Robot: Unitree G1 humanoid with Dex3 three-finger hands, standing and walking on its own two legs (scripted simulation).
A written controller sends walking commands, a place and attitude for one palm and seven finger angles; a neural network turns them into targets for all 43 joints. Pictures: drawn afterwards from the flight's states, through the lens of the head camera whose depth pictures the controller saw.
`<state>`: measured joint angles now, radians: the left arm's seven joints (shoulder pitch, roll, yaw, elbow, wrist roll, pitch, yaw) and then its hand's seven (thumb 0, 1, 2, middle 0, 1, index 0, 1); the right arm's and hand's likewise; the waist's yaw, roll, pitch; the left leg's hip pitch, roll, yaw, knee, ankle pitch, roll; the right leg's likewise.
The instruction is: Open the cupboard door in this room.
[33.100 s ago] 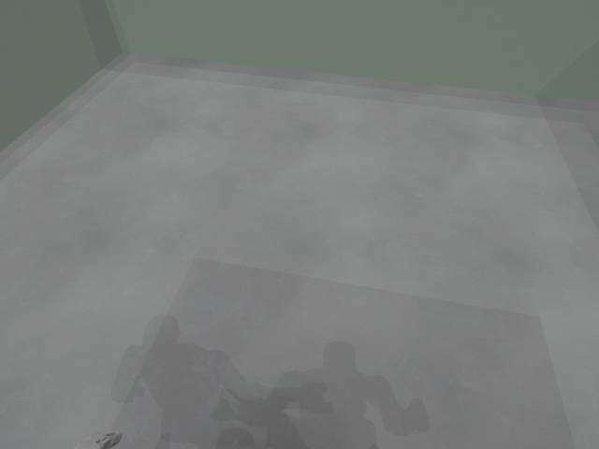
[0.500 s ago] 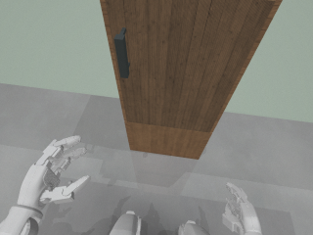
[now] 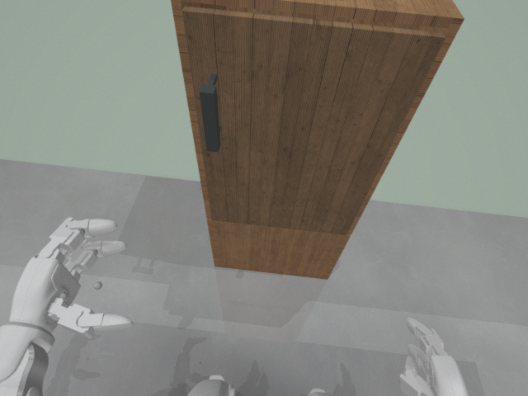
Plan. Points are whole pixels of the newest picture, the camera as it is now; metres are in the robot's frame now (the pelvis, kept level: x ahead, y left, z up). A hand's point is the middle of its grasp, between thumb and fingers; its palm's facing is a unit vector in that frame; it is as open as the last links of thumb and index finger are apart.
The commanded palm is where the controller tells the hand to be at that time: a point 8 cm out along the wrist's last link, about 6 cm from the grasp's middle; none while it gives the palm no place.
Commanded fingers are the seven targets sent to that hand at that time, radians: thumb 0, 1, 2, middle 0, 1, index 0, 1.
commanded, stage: raise the hand with hooked fingers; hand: left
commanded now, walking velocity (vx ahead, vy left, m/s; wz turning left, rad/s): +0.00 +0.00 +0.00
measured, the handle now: (213, 113) +0.59 +0.14 +0.08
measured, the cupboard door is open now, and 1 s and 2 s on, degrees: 0 0 0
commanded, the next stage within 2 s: move the hooked fingers beside the handle in 0.94 s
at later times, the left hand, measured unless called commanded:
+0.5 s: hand (70, 229) +0.30 +0.28 +0.10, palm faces -0.02 -1.00 -0.03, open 13.9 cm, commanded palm +0.27 +0.32 +0.10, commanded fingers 0.00 -0.50 0.30 -0.30 -1.20 -0.30 -1.20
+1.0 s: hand (84, 235) +0.29 +0.26 +0.10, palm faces -0.02 -1.00 -0.03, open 13.9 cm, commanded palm +0.27 +0.31 +0.10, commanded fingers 0.00 -0.50 0.30 -0.30 -1.20 -0.30 -1.20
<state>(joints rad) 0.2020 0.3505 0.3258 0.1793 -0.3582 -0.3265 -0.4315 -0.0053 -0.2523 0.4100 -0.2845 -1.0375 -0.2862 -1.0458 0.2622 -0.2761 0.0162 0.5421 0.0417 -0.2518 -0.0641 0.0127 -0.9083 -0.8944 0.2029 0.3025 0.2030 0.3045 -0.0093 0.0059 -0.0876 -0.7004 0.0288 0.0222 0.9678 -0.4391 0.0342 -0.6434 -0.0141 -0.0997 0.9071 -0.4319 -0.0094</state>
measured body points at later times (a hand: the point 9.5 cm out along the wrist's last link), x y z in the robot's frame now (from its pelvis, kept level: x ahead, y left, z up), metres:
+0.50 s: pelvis +0.01 +0.00 +0.02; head +0.05 +0.01 +0.47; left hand +0.30 +0.33 +0.10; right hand +0.17 -0.24 -0.06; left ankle +0.03 +0.09 -0.69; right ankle +0.01 -0.12 -0.69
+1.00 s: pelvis +0.01 -0.01 +0.02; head +0.04 -0.01 +0.47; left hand +0.29 +0.31 +0.10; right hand +0.16 -0.26 -0.06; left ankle +0.03 +0.09 -0.69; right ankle +0.01 -0.12 -0.69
